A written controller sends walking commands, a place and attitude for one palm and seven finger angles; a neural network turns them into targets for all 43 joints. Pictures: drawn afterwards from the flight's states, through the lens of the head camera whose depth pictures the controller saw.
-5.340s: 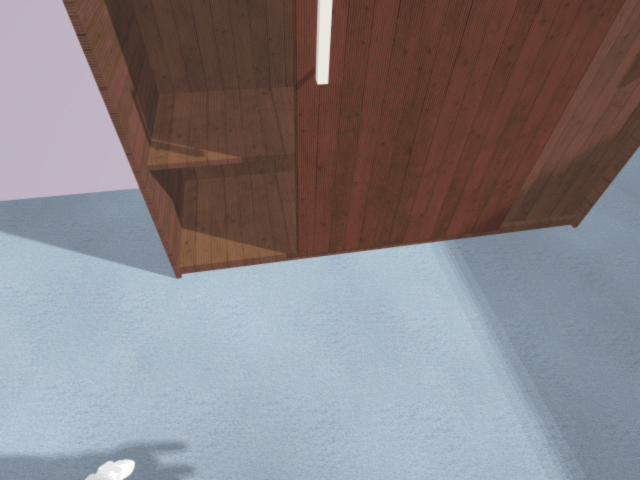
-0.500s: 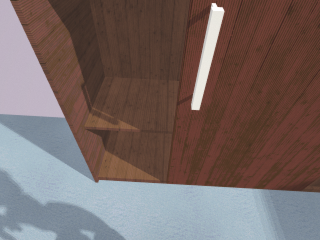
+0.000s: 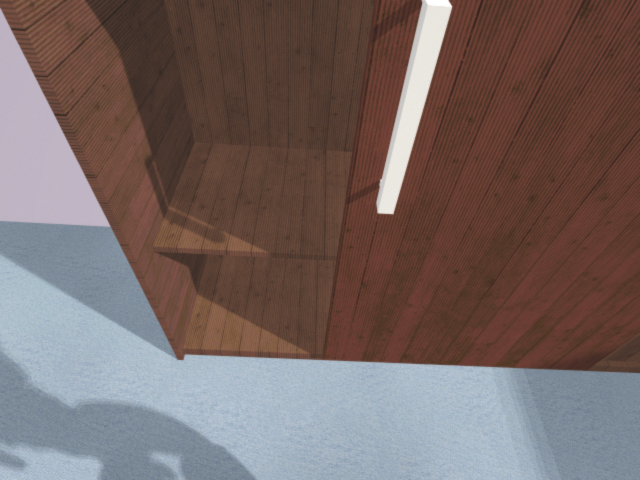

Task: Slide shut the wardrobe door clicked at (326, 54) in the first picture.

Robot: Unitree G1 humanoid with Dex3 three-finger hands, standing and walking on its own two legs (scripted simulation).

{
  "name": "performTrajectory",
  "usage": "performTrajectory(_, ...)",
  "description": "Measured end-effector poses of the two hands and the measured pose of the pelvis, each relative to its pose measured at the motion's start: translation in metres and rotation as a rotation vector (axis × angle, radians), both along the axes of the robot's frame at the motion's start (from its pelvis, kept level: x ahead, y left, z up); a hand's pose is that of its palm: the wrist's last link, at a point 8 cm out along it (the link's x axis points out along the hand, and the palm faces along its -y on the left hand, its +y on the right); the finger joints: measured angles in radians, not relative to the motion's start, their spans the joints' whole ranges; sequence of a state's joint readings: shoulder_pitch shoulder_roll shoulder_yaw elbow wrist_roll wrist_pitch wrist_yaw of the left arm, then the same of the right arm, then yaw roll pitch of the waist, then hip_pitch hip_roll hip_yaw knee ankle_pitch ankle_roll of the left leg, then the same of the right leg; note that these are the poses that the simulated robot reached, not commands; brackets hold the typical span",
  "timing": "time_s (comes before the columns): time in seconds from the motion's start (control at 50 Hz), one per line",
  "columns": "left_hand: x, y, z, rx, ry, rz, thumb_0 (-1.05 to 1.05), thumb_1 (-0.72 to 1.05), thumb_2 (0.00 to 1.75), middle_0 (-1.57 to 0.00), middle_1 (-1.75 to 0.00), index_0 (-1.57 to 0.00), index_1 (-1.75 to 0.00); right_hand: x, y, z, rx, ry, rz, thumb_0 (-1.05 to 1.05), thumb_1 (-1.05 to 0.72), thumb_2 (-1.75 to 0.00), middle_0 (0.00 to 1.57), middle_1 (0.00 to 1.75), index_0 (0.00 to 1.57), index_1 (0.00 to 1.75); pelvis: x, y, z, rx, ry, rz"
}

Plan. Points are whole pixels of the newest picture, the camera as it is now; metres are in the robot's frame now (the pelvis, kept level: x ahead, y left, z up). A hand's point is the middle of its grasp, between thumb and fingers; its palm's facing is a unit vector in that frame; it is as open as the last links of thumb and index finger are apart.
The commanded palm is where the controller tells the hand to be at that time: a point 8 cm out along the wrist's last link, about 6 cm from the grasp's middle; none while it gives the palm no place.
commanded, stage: look again from close up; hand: right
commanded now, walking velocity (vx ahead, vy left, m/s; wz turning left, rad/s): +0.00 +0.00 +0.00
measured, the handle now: (403, 118) +0.57 -0.07 +0.18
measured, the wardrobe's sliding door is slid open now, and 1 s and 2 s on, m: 0.45 0.45 0.45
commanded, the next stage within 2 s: none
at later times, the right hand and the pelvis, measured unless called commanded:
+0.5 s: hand out of the picture +0.00 -0.21 -0.17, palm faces +0.00 +0.98 -0.20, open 7.4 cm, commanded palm none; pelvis -0.02 -0.04 +0.00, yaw +1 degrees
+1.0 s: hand out of the picture -0.08 -0.21 -0.17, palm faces +0.01 +0.98 -0.17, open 7.4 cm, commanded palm none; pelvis -0.04 -0.05 +0.00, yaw +1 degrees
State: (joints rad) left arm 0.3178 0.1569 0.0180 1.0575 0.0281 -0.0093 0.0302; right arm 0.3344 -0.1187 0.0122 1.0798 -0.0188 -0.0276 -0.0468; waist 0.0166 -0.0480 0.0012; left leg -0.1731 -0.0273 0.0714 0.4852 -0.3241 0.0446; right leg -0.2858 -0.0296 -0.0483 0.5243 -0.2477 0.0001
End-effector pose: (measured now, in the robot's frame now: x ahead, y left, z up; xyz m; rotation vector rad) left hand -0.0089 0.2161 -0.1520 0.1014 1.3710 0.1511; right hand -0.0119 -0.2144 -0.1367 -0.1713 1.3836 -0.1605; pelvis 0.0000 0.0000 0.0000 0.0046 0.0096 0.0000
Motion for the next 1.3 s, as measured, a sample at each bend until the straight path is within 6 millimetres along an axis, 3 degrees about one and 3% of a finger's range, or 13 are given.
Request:
performTrajectory(0.18, 0.056, 0.007, 0.012, 0.066, -0.168, -0.033, 0.01, 0.92, 0.9, -0.2, -0.3, -0.2, -0.3, 0.035, -0.028, -0.003, -0.032, -0.133, 0.007, 0.0, -0.91, -0.9, 0.2, 0.3, 0.2, 0.3, 0.0, -0.011, -0.004, -0.004, -0.035, 0.01)
performTrajectory(0.3, 0.065, -0.002, 0.021, 0.075, -0.218, -0.052, 0.01, 0.91, 0.9, -0.2, -0.3, -0.2, -0.3, 0.038, -0.038, -0.004, -0.016, -0.159, 0.027, 0.0, -0.91, -0.9, 0.2, 0.3, 0.2, 0.3, -0.009, -0.02, -0.003, 0.001, -0.045, 0.017)
performTrajectory(0.4, 0.05, -0.012, 0.022, 0.068, -0.192, -0.054, 0.01, 0.91, 0.9, -0.2, -0.3, -0.2, -0.3, 0.025, -0.043, -0.005, 0.001, -0.133, 0.032, 0.0, -0.91, -0.9, 0.2, 0.3, 0.2, 0.3, -0.016, -0.028, -0.001, 0.005, -0.044, 0.019)
performTrajectory(0.66, -0.025, -0.032, 0.016, 0.05, -0.004, -0.002, 0.01, 0.92, 0.9, -0.2, -0.3, -0.2, -0.3, -0.037, -0.051, -0.007, 0.023, 0.025, 0.006, 0.0, -0.91, -0.9, 0.2, 0.3, 0.2, 0.3, -0.03, -0.045, 0.003, 0.003, -0.04, 0.02)
performTrajectory(0.8, -0.051, -0.044, 0.013, 0.028, 0.055, 0.023, 0.01, 0.91, 0.9, -0.2, -0.3, -0.2, -0.3, -0.06, -0.049, -0.006, 0.032, 0.081, -0.005, 0.0, -0.91, -0.9, 0.2, 0.3, 0.2, 0.3, -0.035, -0.05, 0.004, 0.003, -0.038, 0.021)
performTrajectory(1.06, -0.051, -0.055, 0.007, -0.009, 0.033, 0.035, 0.01, 0.91, 0.9, -0.2, -0.3, -0.2, -0.3, -0.073, -0.037, -0.005, 0.043, 0.084, -0.022, 0.0, -0.91, -0.9, 0.2, 0.3, 0.2, 0.3, -0.041, -0.048, 0.004, -0.001, -0.034, 0.025)
performTrajectory(1.3, -0.05, -0.043, 0.007, -0.004, 0.019, 0.04, 0.01, 0.92, 0.9, -0.2, -0.3, -0.2, -0.3, -0.068, -0.025, -0.005, 0.046, 0.064, -0.02, 0.0, -0.91, -0.9, 0.2, 0.3, 0.2, 0.3, -0.041, -0.039, 0.004, -0.001, -0.029, 0.029)
